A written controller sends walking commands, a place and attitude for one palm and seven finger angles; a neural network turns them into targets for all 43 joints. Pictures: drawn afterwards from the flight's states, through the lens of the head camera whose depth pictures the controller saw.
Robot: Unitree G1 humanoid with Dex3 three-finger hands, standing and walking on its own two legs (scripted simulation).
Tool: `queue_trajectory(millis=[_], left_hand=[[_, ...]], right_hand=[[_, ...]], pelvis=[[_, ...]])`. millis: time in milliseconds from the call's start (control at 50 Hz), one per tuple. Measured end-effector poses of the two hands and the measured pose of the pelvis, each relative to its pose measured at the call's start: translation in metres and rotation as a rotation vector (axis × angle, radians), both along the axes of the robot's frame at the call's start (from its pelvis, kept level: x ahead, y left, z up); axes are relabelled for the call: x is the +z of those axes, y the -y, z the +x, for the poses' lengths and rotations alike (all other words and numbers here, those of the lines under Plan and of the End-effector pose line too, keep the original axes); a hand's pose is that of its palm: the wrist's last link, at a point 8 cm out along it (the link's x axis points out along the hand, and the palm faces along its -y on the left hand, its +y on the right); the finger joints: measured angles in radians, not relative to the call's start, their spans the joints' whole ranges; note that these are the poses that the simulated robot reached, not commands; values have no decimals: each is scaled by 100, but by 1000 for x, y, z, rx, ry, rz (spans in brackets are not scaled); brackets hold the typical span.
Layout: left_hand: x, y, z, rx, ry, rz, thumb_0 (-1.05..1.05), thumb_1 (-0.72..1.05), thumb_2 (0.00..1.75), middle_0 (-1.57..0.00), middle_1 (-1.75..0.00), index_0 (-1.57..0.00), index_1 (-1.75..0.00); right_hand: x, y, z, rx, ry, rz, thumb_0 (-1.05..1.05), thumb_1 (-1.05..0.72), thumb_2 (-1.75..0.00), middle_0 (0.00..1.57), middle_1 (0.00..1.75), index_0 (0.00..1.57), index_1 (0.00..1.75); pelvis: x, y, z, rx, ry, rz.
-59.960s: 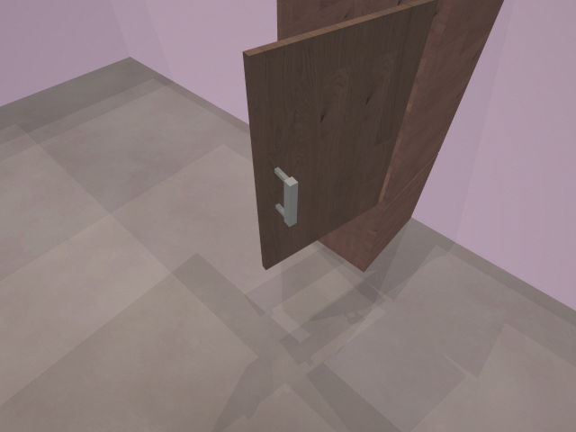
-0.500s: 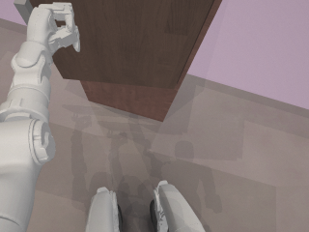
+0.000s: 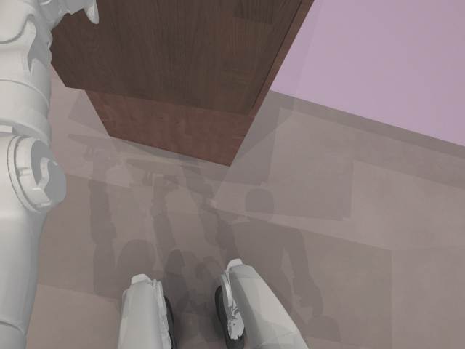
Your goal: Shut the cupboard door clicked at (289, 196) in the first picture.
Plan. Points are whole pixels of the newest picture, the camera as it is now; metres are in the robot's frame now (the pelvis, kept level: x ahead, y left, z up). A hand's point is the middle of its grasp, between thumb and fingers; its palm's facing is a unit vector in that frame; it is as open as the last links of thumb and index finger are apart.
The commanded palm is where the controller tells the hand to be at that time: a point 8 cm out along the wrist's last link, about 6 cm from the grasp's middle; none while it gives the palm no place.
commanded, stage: pull the fist back off the door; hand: left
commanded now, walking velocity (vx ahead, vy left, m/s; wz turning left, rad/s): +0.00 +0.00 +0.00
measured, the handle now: out of the picture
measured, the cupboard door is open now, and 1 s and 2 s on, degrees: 7 6 6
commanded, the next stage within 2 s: draw the hand back to the body in 0.82 s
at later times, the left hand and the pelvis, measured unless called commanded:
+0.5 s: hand (98, 16) +0.57 +0.10 +0.11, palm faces +0.11 -0.99 -0.02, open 3.1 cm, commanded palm +0.53 +0.13 +0.10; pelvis +0.02 -0.01 +0.04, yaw +2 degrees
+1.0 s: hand (106, 48) +0.52 +0.09 +0.11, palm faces +0.12 -0.99 -0.03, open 3.1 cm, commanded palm +0.47 +0.14 +0.11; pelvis +0.02 -0.02 +0.04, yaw +3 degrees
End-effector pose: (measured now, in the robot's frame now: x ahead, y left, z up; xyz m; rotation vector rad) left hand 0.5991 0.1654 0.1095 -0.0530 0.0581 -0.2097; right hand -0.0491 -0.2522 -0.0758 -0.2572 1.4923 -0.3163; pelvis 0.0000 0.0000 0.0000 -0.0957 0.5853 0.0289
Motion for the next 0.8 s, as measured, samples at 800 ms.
queue_trajectory(millis=[800], left_hand=[[-14, 23, -106, 321, 79, 81, 2, 90, 90, -130, -150, -130, -150]], right_hand=[[12, 18, 103, 121, 156, 122, 0, -91, -90, 20, 29, 20, 30]], pelvis=[[44, 11, 22, 16, 132, 70]])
